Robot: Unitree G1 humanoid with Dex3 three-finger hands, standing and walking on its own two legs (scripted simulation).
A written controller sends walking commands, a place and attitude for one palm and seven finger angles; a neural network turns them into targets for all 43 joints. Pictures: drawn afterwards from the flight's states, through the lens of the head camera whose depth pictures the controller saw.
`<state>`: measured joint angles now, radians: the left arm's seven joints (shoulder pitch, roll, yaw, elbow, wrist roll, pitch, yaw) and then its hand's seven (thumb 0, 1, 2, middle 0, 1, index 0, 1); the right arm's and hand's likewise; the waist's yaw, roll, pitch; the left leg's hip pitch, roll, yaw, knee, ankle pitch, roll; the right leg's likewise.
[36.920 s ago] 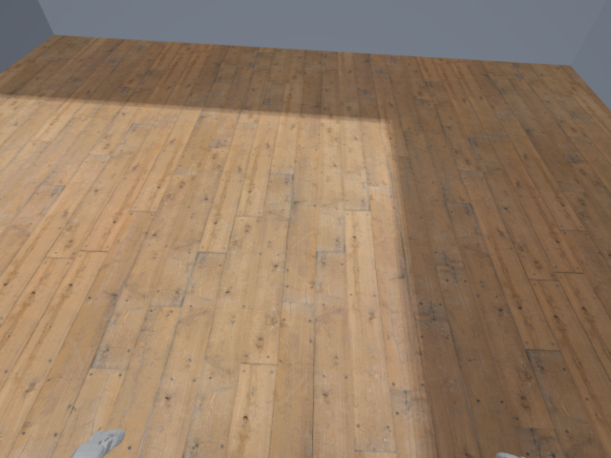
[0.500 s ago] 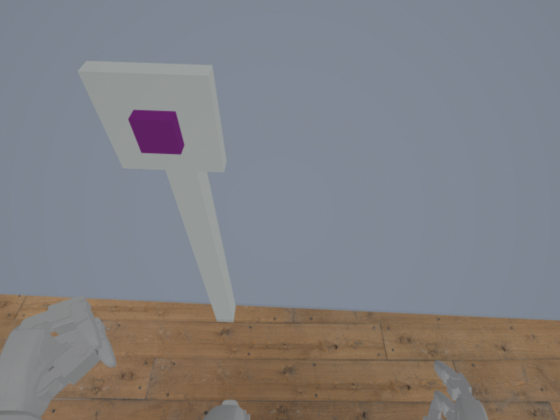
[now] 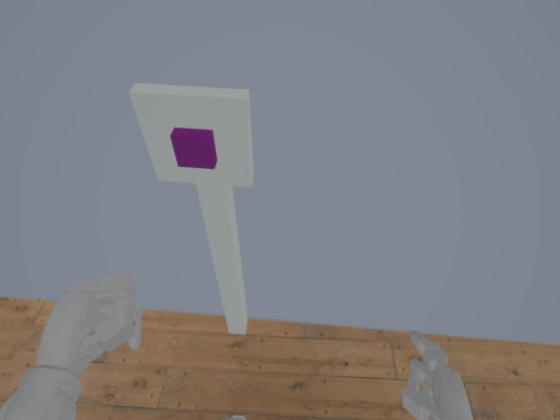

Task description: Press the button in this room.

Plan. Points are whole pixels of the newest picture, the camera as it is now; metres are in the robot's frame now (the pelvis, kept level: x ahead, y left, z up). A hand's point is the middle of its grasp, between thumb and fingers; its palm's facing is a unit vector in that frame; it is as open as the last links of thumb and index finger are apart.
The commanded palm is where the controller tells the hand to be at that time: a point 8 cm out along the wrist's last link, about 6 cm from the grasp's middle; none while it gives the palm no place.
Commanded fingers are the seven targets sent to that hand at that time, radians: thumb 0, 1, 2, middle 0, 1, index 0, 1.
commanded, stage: raise the hand and make a fist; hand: left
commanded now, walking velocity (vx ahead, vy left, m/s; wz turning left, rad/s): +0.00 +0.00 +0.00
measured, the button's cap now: (195, 147) +0.51 +0.19 +0.13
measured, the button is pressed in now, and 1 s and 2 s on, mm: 0 0 0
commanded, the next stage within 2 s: aim a knuckle at the button in 0.62 s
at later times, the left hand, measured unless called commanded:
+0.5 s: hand (141, 292) +0.24 +0.19 +0.12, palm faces +0.03 -1.00 -0.06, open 3.1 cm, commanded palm +0.21 +0.24 +0.12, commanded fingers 0.00 0.90 0.90 -1.30 -1.50 -1.30 -1.50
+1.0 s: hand (167, 270) +0.27 +0.17 +0.11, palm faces +0.01 -1.00 -0.05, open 3.1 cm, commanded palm +0.25 +0.22 +0.12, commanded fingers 0.00 0.90 0.90 -1.30 -1.50 -1.30 -1.50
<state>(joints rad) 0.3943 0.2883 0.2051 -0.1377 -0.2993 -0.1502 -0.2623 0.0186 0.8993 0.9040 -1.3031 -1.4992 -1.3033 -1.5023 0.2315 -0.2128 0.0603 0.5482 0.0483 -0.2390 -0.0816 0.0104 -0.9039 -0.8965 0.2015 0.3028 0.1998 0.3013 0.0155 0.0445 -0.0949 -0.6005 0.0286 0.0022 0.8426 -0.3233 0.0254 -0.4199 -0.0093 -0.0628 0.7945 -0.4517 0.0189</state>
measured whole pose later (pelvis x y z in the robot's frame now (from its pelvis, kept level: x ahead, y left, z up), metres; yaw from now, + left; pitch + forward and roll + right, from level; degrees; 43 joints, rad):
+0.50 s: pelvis +0.01 -0.01 +0.01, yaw +0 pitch +2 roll -1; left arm 0.32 0.28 0.24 -0.13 -0.31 -0.09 -0.25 0.02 0.90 0.90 -1.30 -1.50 -1.30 -1.50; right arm 0.27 -0.25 0.05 0.58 0.05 -0.23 -0.08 0.01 -0.90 -0.90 0.20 0.30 0.20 0.30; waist 0.01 0.04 -0.07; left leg -0.48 0.03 0.01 0.72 -0.28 0.01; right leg -0.31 0.00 -0.06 0.69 -0.42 0.00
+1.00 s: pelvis +0.01 -0.03 +0.01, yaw +0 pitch +3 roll -1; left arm 0.16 0.29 0.24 0.07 -0.31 -0.14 -0.29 0.02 0.90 0.90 -1.30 -1.50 -1.31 -1.50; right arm 0.24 -0.26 0.04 0.61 0.06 -0.22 -0.09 0.01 -0.91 -0.90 0.20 0.30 0.20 0.30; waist 0.01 0.05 -0.06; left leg -0.47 0.04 0.00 0.71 -0.28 -0.02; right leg -0.32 0.01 -0.06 0.70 -0.43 -0.02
